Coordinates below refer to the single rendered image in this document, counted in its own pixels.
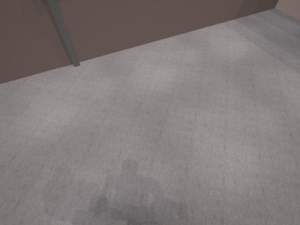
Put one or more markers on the panel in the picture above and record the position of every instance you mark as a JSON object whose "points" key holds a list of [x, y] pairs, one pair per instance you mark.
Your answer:
{"points": [[64, 32]]}

